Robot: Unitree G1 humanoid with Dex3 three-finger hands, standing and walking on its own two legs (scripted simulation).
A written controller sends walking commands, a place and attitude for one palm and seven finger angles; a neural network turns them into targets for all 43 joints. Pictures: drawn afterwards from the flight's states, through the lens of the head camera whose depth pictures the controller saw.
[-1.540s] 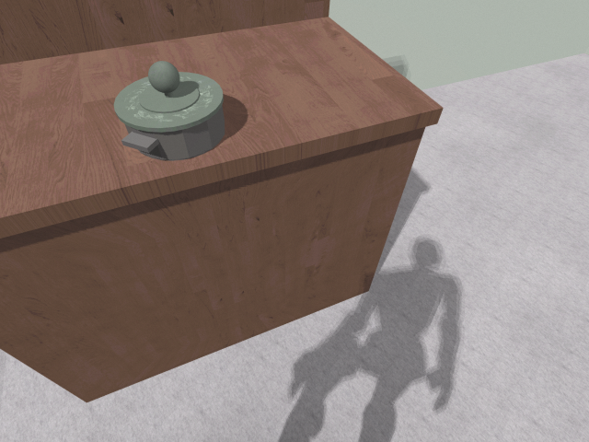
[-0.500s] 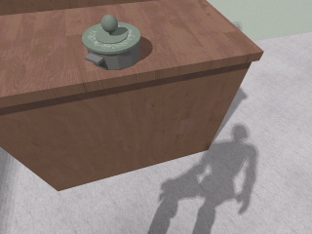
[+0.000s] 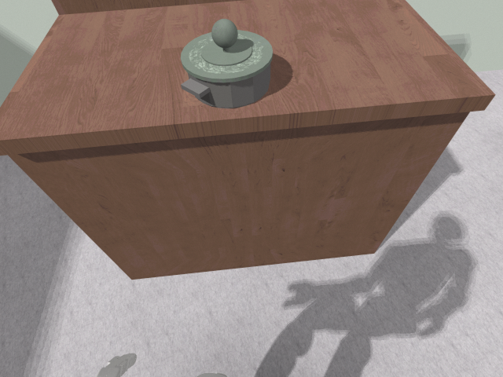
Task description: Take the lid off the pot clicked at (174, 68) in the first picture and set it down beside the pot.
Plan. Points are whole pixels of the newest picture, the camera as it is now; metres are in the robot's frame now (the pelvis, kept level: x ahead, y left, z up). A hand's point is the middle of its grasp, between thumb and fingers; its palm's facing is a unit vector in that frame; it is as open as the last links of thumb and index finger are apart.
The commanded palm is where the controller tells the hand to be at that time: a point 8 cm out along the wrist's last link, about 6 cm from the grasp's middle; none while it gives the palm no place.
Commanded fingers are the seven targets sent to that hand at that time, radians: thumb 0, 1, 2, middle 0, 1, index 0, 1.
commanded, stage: turn to face it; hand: left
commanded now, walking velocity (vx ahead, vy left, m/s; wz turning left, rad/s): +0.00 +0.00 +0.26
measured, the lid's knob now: (224, 33) +0.68 +0.07 +0.18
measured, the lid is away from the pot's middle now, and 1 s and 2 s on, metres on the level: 0.00 0.00 0.00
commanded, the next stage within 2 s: take the last steps up to it in 0.02 s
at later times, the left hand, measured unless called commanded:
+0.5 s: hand out of the picture +0.03 +0.18 -0.17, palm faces +0.12 -0.98 -0.16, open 7.4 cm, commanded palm none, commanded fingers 0.00 0.90 0.90 -0.20 -0.30 -0.20 -0.30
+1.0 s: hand (202, 306) +0.27 +0.12 -0.18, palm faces +0.07 -0.98 -0.19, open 7.3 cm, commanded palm none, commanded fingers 0.00 0.90 0.90 -0.20 -0.30 -0.20 -0.30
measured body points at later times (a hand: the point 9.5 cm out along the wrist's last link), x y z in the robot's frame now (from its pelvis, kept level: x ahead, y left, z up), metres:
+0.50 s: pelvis +0.07 +0.00 +0.01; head +0.10 +0.02 +0.46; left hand +0.02 +0.24 -0.15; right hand +0.11 -0.23 -0.13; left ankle +0.01 +0.12 -0.73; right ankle +0.06 -0.13 -0.67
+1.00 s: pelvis +0.21 -0.06 +0.00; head +0.24 -0.04 +0.44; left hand +0.27 +0.18 -0.16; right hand +0.28 -0.29 -0.15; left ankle +0.25 +0.04 -0.73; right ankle +0.21 -0.16 -0.73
